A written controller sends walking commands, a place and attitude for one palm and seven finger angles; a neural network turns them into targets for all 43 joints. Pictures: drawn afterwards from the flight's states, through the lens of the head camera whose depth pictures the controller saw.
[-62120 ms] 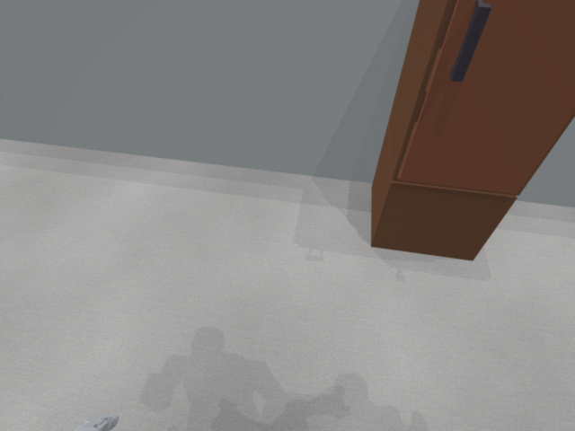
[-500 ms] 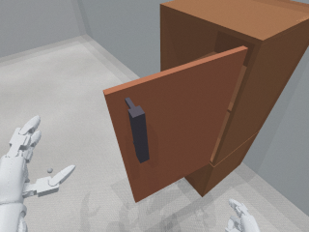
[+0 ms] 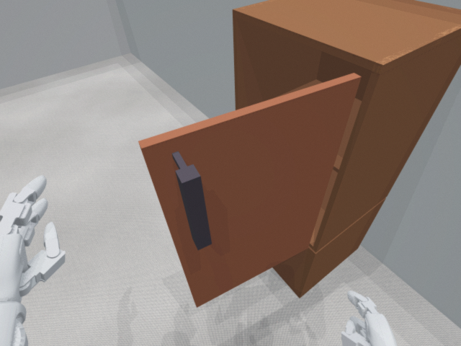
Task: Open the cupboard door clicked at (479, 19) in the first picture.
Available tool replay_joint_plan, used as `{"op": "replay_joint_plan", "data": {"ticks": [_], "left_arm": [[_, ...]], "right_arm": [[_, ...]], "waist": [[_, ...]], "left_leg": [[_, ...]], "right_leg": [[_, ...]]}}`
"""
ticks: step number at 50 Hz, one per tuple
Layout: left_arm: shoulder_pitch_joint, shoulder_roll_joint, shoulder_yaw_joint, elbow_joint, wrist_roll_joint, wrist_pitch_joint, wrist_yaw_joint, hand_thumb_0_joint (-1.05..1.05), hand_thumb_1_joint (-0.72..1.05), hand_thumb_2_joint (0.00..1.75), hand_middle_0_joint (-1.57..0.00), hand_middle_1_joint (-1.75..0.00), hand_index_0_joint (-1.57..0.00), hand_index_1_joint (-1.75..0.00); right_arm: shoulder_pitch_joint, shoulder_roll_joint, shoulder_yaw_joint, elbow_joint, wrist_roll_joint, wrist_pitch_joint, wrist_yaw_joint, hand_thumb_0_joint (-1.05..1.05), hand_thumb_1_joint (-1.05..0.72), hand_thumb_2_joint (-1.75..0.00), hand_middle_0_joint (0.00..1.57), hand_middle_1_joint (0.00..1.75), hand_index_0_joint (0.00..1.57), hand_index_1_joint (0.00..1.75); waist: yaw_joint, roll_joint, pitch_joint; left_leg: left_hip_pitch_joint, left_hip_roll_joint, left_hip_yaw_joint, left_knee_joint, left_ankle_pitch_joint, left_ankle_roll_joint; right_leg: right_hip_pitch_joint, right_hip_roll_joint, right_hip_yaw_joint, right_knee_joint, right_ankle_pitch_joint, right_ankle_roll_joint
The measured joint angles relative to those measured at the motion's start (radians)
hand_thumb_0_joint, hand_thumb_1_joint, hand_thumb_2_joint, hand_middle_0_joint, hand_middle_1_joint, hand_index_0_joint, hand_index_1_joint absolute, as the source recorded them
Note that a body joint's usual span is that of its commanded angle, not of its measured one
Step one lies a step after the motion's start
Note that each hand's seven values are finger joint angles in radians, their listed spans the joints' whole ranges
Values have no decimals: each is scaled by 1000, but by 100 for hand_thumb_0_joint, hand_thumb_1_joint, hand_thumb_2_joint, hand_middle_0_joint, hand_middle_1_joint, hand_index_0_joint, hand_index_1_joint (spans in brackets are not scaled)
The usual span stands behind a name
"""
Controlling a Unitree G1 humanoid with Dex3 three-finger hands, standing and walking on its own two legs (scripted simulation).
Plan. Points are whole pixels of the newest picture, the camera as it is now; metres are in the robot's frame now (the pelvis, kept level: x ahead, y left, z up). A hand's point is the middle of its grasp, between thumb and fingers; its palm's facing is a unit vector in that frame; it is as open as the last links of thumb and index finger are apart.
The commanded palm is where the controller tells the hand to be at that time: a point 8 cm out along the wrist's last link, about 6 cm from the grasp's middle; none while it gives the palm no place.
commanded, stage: draw the hand back to the body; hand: left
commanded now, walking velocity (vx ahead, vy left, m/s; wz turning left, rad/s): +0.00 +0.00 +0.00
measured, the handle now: (190, 202) +0.30 +0.10 +0.13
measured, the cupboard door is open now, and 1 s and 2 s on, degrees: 82 82 82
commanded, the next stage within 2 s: step back with the hand held close in 0.12 s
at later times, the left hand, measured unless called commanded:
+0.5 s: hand (43, 273) +0.16 +0.27 +0.14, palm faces +0.33 -0.81 -0.49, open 7.4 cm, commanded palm +0.11 +0.31 +0.17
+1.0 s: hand out of the picture +0.07 +0.30 +0.15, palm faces +0.43 -0.79 -0.44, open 7.4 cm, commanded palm +0.02 +0.35 +0.17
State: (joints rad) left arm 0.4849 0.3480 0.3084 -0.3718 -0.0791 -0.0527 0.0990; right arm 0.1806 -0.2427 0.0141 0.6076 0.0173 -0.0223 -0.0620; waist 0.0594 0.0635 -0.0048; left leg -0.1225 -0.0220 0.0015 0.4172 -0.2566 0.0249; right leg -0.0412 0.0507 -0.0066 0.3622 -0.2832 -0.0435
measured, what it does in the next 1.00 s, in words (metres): shifts its weight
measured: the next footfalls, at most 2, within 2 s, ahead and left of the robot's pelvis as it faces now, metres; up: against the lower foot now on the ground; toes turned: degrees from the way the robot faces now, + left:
right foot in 1.50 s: -0.32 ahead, -0.04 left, +0.00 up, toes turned +0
left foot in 1.72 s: -0.17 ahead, +0.15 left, +0.00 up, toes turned -5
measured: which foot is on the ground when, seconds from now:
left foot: down 0.00-1.00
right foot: down 0.00-1.00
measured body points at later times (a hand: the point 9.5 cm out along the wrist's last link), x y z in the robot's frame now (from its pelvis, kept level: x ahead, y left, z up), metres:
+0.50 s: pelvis -0.04 +0.02 +0.00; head -0.03 -0.01 +0.45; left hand +0.14 +0.31 +0.17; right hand +0.13 -0.24 -0.09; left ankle -0.02 +0.10 -0.74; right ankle -0.05 -0.09 -0.74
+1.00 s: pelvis -0.12 +0.05 -0.02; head -0.12 +0.05 +0.43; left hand +0.04 +0.34 +0.17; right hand +0.04 -0.20 -0.10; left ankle -0.03 +0.11 -0.73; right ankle -0.05 -0.09 -0.74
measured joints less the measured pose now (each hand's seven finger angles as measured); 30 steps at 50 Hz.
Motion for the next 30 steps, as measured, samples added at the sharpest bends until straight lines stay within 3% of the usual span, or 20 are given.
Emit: {"op": "replay_joint_plan", "data": {"ticks": [15,20,25,30], "left_arm": [[-15,14,30,4,0,-28,-4,2,89,90,-21,-30,-21,-30],[12,44,77,-29,10,-80,4,2,89,90,-21,-30,-21,-30],[74,36,40,-28,14,-63,4,1,89,90,-21,-30,-20,-30],[93,64,37,-62,15,-52,11,2,89,90,-21,-30,-21,-30]], "right_arm": [[13,3,4,8,7,1,0,1,-91,-90,20,30,20,30],[-5,-9,-10,-14,10,34,7,1,-90,-90,20,30,20,30],[-7,-23,-34,-33,18,69,-1,1,-91,-90,20,30,20,30],[11,-12,-38,-43,21,79,-14,1,-91,-90,20,30,20,30]], "waist": [[-7,11,6],[-27,16,12],[-49,16,9],[-56,-20,18]], "left_leg": [[-12,16,-4,14,16,-4],[-71,24,7,39,21,1],[-106,13,31,38,39,16],[-137,2,39,50,56,29]], "right_leg": [[1,15,-4,-16,30,-4],[-54,22,6,-9,52,5],[-108,9,26,20,60,23],[-151,-4,30,59,63,34]]}}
